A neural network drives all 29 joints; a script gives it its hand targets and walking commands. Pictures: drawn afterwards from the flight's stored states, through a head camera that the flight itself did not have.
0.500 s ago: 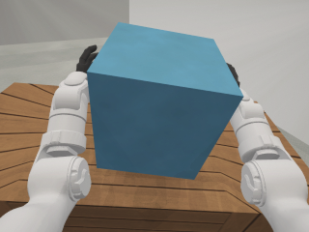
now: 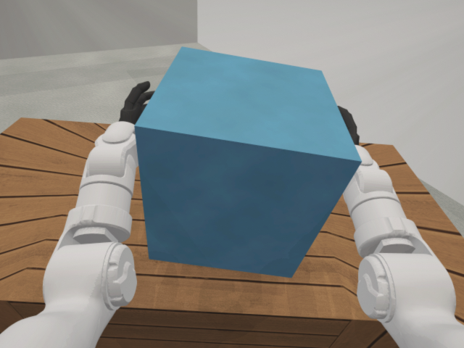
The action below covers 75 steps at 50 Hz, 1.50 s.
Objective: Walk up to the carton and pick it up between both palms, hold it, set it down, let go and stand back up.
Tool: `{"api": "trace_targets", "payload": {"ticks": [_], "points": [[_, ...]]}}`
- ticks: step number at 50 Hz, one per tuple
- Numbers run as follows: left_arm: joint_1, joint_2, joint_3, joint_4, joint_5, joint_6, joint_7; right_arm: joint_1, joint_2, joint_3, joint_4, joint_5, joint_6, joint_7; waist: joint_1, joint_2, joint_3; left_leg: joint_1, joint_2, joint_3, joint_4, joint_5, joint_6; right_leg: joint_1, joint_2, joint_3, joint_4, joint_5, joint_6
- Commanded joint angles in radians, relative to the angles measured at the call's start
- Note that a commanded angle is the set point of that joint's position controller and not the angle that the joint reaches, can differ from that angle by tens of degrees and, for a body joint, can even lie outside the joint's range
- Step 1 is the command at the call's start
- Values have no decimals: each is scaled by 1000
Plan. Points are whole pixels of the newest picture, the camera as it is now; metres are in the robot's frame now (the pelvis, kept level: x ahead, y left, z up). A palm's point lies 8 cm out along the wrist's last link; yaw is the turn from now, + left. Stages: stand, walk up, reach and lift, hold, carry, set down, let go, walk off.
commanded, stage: set down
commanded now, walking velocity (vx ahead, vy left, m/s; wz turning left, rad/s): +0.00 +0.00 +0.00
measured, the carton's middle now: (237, 162) +0.43 -0.01 +0.16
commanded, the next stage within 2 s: none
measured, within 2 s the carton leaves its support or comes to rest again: neither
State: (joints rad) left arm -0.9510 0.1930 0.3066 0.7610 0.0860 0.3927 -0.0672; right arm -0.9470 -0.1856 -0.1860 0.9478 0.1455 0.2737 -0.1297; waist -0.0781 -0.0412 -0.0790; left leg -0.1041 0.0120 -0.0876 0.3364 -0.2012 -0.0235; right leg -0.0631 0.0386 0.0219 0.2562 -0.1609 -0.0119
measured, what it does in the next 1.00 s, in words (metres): stands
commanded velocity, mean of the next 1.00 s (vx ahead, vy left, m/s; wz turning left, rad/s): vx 0.00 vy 0.00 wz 0.00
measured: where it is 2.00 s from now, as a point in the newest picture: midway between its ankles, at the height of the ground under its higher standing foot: outside the picture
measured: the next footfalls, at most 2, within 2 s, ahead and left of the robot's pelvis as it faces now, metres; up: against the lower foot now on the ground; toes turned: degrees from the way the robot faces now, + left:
none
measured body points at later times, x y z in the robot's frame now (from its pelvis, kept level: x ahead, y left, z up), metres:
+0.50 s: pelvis +0.00 +0.00 +0.00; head -0.02 +0.03 +0.45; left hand +0.45 +0.16 +0.20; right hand +0.41 -0.20 +0.18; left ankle -0.01 +0.13 -0.75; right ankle -0.01 -0.11 -0.75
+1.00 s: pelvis +0.00 +0.01 +0.00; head +0.01 +0.02 +0.45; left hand +0.46 +0.16 +0.17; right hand +0.42 -0.21 +0.14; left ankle -0.01 +0.13 -0.75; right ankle -0.01 -0.11 -0.75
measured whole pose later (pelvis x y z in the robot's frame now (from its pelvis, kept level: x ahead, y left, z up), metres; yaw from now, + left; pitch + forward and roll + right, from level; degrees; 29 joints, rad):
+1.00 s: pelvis +0.00 +0.01 +0.00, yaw -1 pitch +3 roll -1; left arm -0.91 0.14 0.36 0.82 0.17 0.24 -0.11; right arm -0.81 -0.09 -0.43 0.85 -0.16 0.14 0.01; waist -0.05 -0.03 -0.05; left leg -0.18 0.01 -0.04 0.31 -0.18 -0.01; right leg -0.16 0.02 0.01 0.27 -0.16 0.00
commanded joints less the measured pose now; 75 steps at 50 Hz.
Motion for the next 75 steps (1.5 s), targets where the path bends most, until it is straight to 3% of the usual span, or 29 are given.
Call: {"api": "trace_targets", "payload": {"ticks": [1,20,40,47,58,75], "points": [[-621,-575,-275,-124,-42,-29,-96,-813,527,206,-352,32,-101,142,2,58,-447,131,-66,94,17,386,-40,162,21,-65,41,451,56],[-590,-554,-229,-61,3,-80,-92,-735,501,88,-326,-121,-155,188,4,68,-449,128,-50,114,-1,356,-57,106,13,-90,36,387,56],[-555,-525,-160,-17,61,-139,-79,-650,505,-2,-338,-272,-226,233,20,52,-481,83,-43,141,-18,333,-43,115,-6,-104,56,432,73],[-516,-550,-174,-35,64,-156,-71,-621,518,21,-350,-278,-256,238,27,53,-522,114,-40,144,11,427,-49,131,1,-110,75,517,73],[-465,-566,-198,-55,64,-177,-71,-565,522,38,-358,-283,-287,235,30,53,-503,105,-39,146,18,461,-49,139,-1,-113,82,549,73],[-423,-550,-156,-18,106,-204,-78,-460,510,-45,-292,-346,-303,250,25,59,-403,103,-31,153,-18,350,-42,62,-12,-125,43,387,72]]}}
